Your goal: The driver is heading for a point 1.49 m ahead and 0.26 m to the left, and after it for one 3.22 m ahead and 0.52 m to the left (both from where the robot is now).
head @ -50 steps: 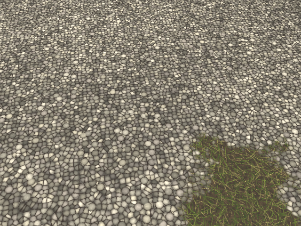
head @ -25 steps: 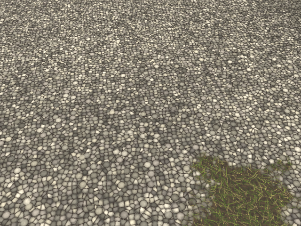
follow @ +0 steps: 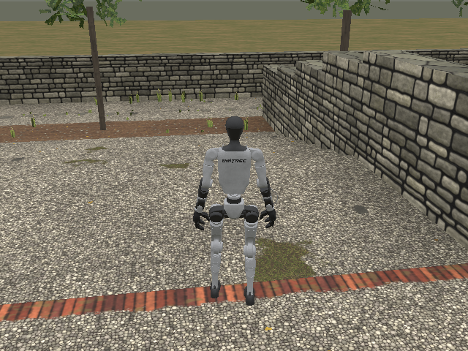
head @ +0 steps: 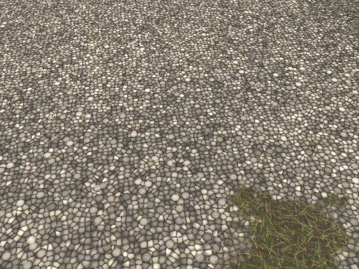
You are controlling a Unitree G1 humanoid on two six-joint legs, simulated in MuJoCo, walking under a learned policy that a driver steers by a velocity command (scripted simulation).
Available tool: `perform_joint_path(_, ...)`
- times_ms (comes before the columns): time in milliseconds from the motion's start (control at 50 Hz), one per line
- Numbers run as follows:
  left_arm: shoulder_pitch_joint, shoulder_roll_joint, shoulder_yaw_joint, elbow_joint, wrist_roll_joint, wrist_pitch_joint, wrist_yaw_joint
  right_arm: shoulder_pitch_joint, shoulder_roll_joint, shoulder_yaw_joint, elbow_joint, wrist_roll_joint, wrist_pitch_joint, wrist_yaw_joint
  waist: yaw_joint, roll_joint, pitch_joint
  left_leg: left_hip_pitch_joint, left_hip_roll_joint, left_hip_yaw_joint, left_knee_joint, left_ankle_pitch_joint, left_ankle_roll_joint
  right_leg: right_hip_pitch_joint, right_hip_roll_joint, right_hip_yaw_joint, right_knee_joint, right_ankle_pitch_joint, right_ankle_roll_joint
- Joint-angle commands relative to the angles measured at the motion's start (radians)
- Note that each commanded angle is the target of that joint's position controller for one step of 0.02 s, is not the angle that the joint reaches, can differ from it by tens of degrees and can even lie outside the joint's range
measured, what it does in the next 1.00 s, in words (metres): stands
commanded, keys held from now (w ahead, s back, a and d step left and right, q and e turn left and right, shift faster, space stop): no key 1.00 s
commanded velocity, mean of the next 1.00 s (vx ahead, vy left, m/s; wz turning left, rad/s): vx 0.00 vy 0.00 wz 0.00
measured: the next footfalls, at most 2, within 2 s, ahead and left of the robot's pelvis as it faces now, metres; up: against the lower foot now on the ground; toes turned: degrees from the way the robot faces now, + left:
right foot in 1.84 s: +0.47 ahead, -0.11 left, -0.04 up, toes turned +0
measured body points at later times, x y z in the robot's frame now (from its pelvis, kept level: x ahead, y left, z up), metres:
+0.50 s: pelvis +0.00 +0.00 +0.00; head +0.01 +0.00 +0.45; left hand -0.01 +0.23 -0.15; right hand +0.03 -0.25 -0.16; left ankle +0.04 +0.14 -0.74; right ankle -0.04 -0.11 -0.74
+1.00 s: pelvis +0.00 +0.00 +0.00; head +0.02 +0.00 +0.45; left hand -0.02 +0.23 -0.15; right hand +0.02 -0.24 -0.16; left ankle +0.04 +0.14 -0.74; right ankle -0.04 -0.11 -0.74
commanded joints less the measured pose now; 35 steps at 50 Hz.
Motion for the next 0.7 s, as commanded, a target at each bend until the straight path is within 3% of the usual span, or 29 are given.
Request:
perform_joint_path(20, 0.051, 0.097, 0.014, -0.012, 0.000, -0.007, 0.003, 0.010, -0.098, -0.015, -0.020, 0.000, -0.007, -0.004, 0.000, -0.015, -0.006, 0.105, 0.015, -0.016, -0.044, 0.132, 0.040, -0.121, -0.045, 0.038, -0.117, 0.169, -0.030)
perform_joint_path(700, 0.136, 0.074, -0.009, 0.038, -0.003, -0.006, 0.001, 0.098, -0.072, 0.001, 0.017, 0.003, -0.009, -0.011, 0.005, -0.006, 0.016, 0.089, 0.010, -0.018, -0.054, 0.120, 0.037, -0.127, -0.032, 0.020, -0.135, 0.143, -0.028)
Velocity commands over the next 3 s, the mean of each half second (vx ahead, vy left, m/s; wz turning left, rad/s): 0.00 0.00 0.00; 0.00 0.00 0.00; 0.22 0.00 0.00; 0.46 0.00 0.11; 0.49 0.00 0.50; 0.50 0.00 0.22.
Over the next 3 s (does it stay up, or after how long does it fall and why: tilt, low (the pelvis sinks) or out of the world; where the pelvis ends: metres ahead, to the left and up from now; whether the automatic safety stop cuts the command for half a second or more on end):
stays up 0.97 0.06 -0.04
